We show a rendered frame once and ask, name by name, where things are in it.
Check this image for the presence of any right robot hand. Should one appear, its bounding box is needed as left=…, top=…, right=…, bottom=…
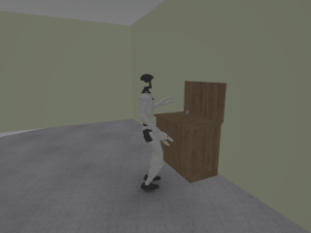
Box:
left=157, top=131, right=174, bottom=147

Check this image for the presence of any counter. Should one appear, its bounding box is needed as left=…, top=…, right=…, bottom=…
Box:
left=154, top=81, right=226, bottom=183

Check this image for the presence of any robot left forearm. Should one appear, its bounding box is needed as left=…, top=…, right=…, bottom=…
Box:
left=154, top=102, right=160, bottom=109

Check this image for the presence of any right robot upper arm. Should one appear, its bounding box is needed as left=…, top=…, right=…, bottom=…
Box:
left=139, top=93, right=151, bottom=118

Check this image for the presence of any left robot hand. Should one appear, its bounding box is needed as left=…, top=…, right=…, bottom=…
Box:
left=159, top=97, right=173, bottom=106

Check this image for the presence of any right robot foot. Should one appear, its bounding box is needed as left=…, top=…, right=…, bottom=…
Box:
left=141, top=183, right=159, bottom=189

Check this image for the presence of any robot foot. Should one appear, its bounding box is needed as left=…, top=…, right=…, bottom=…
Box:
left=141, top=183, right=159, bottom=189
left=144, top=174, right=160, bottom=181

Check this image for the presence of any robot right forearm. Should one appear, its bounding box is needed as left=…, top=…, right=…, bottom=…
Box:
left=140, top=114, right=160, bottom=134

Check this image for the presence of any left robot foot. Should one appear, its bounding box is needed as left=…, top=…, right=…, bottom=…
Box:
left=144, top=174, right=160, bottom=181

